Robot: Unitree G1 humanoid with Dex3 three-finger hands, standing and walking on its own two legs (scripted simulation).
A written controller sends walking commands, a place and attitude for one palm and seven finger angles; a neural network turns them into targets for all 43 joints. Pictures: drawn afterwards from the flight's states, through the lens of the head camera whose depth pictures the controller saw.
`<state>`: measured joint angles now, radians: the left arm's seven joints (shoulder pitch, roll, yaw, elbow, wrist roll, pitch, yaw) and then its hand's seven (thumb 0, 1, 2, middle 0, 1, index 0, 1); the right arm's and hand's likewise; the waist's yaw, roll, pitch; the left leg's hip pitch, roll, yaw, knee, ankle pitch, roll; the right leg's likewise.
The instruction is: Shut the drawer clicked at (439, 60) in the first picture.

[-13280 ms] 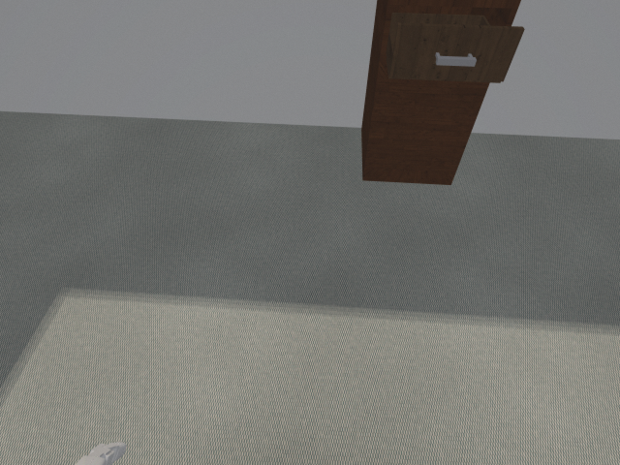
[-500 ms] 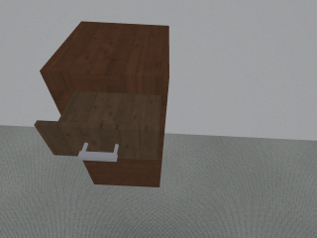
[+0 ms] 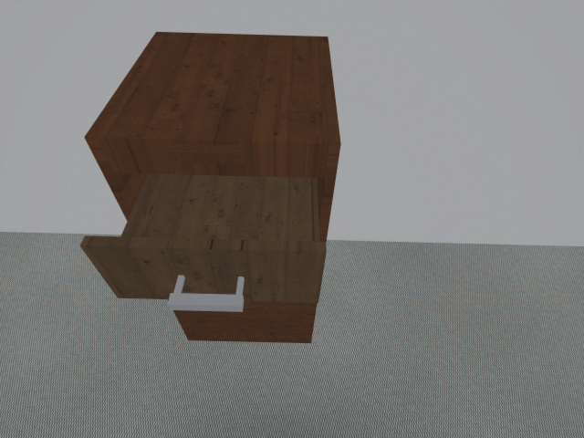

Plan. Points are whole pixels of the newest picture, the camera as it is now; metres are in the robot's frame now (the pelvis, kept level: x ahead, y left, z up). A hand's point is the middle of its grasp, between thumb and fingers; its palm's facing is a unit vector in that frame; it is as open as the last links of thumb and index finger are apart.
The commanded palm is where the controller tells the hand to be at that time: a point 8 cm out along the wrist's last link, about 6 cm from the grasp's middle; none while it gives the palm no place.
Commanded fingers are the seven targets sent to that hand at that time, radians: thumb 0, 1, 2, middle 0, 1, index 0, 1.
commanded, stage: come to a stop and stand still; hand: left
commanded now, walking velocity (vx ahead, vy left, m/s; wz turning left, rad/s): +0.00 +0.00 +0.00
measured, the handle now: (208, 291) +0.35 +0.17 -0.06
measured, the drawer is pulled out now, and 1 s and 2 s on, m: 0.17 0.17 0.17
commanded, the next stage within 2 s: look again from close up in 0.20 s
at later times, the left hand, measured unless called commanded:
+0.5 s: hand out of the picture -0.02 +0.16 -0.17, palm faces +0.01 -0.98 -0.19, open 7.4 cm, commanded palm none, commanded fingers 0.00 0.90 0.90 -0.20 -0.30 -0.20 -0.30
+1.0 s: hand out of the picture -0.03 +0.13 -0.17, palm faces +0.02 -0.98 -0.18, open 7.4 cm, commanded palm none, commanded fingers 0.00 0.90 0.90 -0.20 -0.30 -0.20 -0.30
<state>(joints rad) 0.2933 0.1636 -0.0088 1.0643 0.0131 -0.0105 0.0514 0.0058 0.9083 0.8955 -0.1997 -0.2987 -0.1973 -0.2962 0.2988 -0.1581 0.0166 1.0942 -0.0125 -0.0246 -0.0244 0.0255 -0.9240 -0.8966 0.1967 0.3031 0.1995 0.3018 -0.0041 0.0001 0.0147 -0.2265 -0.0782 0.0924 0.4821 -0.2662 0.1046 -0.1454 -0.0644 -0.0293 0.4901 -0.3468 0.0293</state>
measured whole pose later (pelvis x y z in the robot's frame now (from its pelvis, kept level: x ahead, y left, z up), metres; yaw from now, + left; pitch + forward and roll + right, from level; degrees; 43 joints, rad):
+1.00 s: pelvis +0.00 -0.03 +0.01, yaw +0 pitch +0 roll +1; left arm 0.33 0.13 -0.01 1.10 0.01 -0.01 0.05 0.01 0.91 0.90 -0.20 -0.30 -0.20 -0.30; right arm 0.28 -0.13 0.01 1.14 0.00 -0.02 -0.03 0.01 -0.91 -0.90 0.20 0.30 0.20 0.30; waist 0.00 -0.02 0.05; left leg -0.18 -0.05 0.09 0.40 -0.21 0.06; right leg -0.12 -0.03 -0.03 0.44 -0.31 0.01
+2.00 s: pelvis +0.00 -0.06 +0.00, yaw +0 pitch +0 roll +0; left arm 0.36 0.10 -0.02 1.10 0.02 -0.05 0.06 0.01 0.91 0.90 -0.20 -0.30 -0.20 -0.30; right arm 0.29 -0.15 0.01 1.12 -0.01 -0.01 -0.03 0.02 -0.92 -0.90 0.20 0.30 0.20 0.30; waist 0.00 0.02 0.03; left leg -0.25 0.02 0.03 0.50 -0.26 0.01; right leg -0.13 0.04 -0.06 0.43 -0.31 -0.04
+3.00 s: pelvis -0.02 -0.05 -0.03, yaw +1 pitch +8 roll +1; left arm 0.38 0.16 0.08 0.12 -0.17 -0.32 -0.02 0.02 0.94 0.90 -0.29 -0.40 -0.28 -0.39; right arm 0.23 -0.24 -0.03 0.73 0.00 -0.25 -0.02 0.02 -0.91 -0.90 0.20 0.30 0.20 0.30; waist -0.03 0.02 -0.11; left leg -0.55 -0.03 0.04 0.74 -0.33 0.03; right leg -0.47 -0.02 -0.05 0.78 -0.45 -0.03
